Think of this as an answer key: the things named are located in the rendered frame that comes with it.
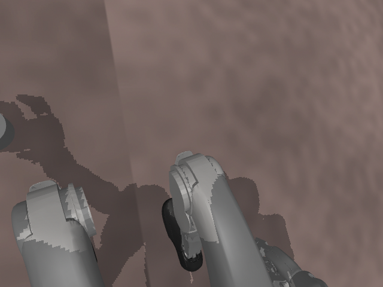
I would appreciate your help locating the right robot hand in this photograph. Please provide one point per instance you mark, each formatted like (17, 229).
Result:
(280, 266)

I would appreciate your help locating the right robot arm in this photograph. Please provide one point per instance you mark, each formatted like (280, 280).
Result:
(306, 279)

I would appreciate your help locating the right robot foot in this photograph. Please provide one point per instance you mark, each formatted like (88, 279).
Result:
(174, 234)

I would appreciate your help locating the tin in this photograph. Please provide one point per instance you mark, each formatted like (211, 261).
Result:
(6, 132)

